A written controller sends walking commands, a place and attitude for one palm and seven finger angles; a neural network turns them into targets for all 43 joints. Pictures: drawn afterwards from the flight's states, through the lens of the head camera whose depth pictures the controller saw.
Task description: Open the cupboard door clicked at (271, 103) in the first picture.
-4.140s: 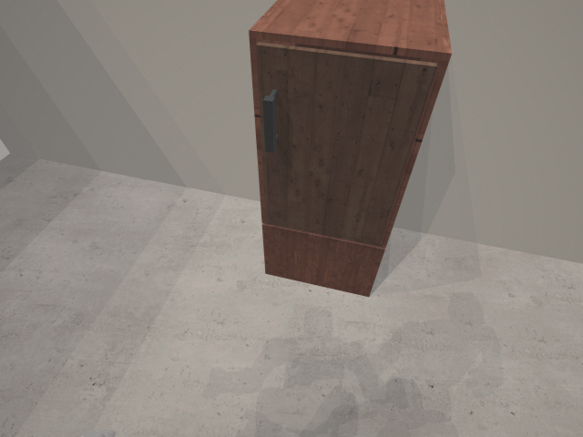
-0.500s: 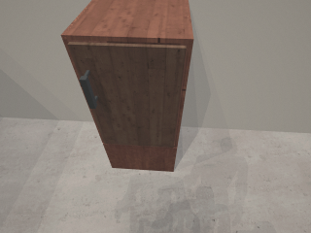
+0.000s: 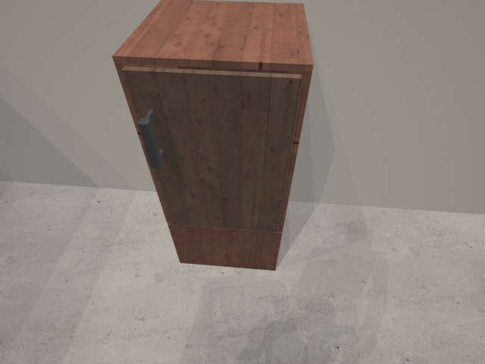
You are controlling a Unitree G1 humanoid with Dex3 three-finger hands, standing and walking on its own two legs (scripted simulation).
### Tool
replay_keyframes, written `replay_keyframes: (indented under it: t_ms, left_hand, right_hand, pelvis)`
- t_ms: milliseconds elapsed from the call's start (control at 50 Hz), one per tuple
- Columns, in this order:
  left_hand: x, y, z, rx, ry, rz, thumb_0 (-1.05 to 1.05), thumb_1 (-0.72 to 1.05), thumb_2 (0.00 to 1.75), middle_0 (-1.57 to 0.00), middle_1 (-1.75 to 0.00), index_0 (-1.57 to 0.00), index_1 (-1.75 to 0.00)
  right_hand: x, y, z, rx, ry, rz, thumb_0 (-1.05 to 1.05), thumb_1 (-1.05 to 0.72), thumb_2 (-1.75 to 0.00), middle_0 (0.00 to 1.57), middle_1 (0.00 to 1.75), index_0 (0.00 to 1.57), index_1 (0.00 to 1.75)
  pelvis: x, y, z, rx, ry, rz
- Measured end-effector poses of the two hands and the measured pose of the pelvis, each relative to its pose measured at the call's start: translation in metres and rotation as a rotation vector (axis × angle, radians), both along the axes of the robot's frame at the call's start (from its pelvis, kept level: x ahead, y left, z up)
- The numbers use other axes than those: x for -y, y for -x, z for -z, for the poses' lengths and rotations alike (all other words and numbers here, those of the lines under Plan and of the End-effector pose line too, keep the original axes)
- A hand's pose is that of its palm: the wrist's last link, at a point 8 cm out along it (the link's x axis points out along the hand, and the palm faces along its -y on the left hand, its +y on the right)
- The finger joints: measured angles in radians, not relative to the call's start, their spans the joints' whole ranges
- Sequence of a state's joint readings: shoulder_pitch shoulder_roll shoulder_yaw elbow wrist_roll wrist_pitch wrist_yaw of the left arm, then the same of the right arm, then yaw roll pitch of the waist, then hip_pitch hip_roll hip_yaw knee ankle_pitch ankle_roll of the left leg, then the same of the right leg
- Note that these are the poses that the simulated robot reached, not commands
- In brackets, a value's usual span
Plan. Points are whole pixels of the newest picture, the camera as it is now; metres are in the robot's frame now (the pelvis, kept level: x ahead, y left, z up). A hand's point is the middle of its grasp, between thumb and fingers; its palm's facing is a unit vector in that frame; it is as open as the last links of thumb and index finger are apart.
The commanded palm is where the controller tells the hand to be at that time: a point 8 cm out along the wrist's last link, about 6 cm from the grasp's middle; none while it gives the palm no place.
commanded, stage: look again from close up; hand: left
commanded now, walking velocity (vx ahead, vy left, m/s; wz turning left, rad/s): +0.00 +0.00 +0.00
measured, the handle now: (153, 139) +0.62 +0.26 +0.00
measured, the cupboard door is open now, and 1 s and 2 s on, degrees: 0 0 0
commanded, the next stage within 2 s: shuffle to correct the standing spot in 0.30 s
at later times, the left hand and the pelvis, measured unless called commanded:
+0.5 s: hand out of the picture -0.01 +0.18 -0.17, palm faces +0.03 -0.99 -0.16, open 7.4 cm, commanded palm none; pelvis +0.00 +0.02 +0.00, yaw -1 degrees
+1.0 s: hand out of the picture +0.10 +0.22 -0.17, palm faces +0.05 -0.97 -0.23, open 7.3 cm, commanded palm none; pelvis +0.06 +0.04 -0.01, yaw +0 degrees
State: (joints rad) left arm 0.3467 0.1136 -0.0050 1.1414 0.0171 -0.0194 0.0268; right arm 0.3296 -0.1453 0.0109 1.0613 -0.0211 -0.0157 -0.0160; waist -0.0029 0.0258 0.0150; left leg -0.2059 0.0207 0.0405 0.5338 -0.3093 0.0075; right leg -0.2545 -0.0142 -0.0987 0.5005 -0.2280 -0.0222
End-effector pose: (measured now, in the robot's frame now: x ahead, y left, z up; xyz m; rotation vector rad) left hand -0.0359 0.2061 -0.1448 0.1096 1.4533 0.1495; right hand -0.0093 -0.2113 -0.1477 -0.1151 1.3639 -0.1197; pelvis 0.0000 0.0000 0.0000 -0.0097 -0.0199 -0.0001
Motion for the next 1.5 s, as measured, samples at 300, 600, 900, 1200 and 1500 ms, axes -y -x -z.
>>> replay_keyframes:
  t_ms: [300,600,900,1200,1500]
  left_hand:
    - [-0.026,-0.034,-0.004,0.098,-0.024,0.02,0.01,0.92,0.9,-0.2,-0.3,-0.2,-0.3]
    - [-0.019,-0.019,0.003,0.04,0.013,-0.01,0.0,0.91,0.9,-0.2,-0.3,-0.2,-0.3]
    - [-0.053,-0.084,0.002,0.056,-0.018,0.009,0.01,0.91,0.9,-0.2,-0.3,-0.2,-0.3]
    - [-0.054,-0.151,-0.004,0.212,-0.047,0.022,0.0,0.92,0.9,-0.2,-0.3,-0.2,-0.3]
    - [-0.06,-0.095,-0.007,0.153,-0.051,0.041,0.0,0.92,0.9,-0.2,-0.3,-0.2,-0.3]
  right_hand:
    - [-0.024,0.008,-0.002,-0.012,-0.016,-0.009,0.01,-0.92,-0.9,0.19,0.3,0.2,0.3]
    - [-0.022,0.008,0.0,-0.064,-0.001,-0.015,0.0,-0.91,-0.9,0.19,0.3,0.2,0.29]
    - [-0.046,-0.014,-0.001,-0.081,0.014,0.019,0.0,-0.91,-0.9,0.19,0.3,0.2,0.29]
    - [-0.042,-0.059,0.003,-0.046,0.019,0.008,0.02,-0.94,-0.9,0.2,0.3,0.2,0.3]
    - [-0.025,-0.072,-0.004,0.105,0.043,-0.026,0.01,-0.92,-0.9,0.19,0.3,0.2,0.29]
  pelvis:
    - [-0.015,0.0,-0.003,0.015,-0.016,0.007]
    - [-0.02,-0.008,0.001,0.006,-0.012,0.008]
    - [-0.042,-0.049,0.003,-0.009,-0.014,0.016]
    - [-0.039,-0.056,0.002,-0.009,-0.027,-0.004]
    - [-0.04,-0.037,0.001,0.02,-0.011,0.005]
